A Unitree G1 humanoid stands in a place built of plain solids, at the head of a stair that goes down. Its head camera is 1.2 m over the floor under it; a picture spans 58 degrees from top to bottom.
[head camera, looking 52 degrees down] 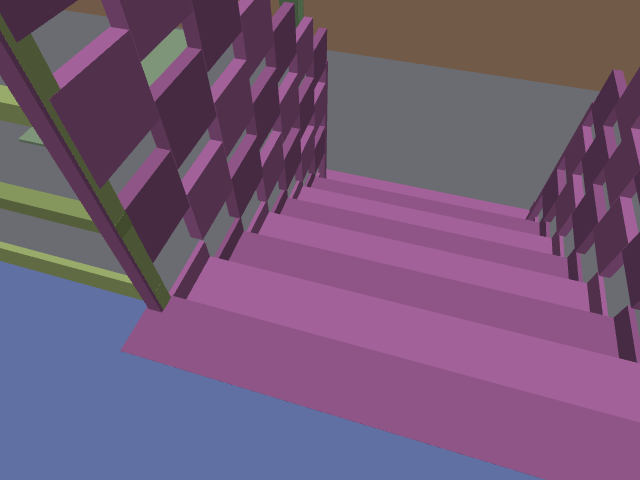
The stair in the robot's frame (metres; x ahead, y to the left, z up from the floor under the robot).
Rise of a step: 0.17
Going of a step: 0.28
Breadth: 1.62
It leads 16 degrees to the right of straight ahead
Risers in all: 8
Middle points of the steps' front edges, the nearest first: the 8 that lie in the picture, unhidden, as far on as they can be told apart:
0.50 -0.25 0.00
0.77 -0.33 -0.17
1.04 -0.41 -0.34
1.31 -0.49 -0.51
1.58 -0.57 -0.68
1.84 -0.64 -0.85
2.11 -0.72 -1.02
2.38 -0.80 -1.20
